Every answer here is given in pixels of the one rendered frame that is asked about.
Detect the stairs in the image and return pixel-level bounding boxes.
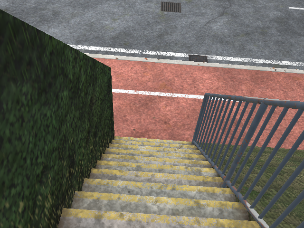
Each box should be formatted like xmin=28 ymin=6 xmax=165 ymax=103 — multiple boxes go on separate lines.
xmin=58 ymin=136 xmax=261 ymax=228

